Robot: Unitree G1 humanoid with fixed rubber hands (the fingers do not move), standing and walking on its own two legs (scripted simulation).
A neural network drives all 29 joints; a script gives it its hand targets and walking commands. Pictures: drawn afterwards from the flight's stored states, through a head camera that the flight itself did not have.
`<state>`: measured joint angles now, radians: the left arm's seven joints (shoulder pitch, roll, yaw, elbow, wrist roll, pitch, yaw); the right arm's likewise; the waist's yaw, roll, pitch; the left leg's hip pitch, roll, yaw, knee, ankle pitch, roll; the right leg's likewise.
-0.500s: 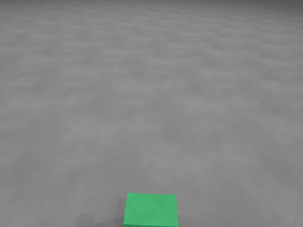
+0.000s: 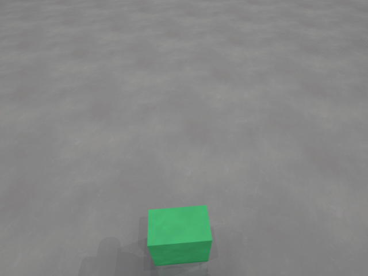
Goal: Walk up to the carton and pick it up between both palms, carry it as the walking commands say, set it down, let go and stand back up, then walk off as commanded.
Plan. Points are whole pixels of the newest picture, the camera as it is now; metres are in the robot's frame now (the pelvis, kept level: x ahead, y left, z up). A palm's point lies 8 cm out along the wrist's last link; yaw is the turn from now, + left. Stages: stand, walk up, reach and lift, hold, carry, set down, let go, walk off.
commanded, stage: walk off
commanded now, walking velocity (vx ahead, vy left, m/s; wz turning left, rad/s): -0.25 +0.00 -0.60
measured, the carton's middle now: (179, 236) +0.44 +0.05 -0.61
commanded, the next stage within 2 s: none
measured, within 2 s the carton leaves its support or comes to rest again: neither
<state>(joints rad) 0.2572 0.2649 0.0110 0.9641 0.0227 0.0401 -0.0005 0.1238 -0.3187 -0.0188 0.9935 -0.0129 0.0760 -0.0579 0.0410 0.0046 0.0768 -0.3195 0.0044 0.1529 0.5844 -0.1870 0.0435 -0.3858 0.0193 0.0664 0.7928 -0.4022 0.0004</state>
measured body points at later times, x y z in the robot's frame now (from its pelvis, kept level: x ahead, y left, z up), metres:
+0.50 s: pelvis -0.16 +0.01 +0.02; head -0.14 +0.01 +0.47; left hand +0.05 +0.24 -0.10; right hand -0.23 -0.28 -0.11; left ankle -0.13 +0.13 -0.72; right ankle -0.03 -0.10 -0.67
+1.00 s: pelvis -0.32 +0.02 +0.01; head -0.33 -0.02 +0.46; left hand -0.12 +0.22 -0.10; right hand -0.37 -0.26 -0.13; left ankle -0.25 +0.14 -0.65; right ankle -0.34 -0.09 -0.72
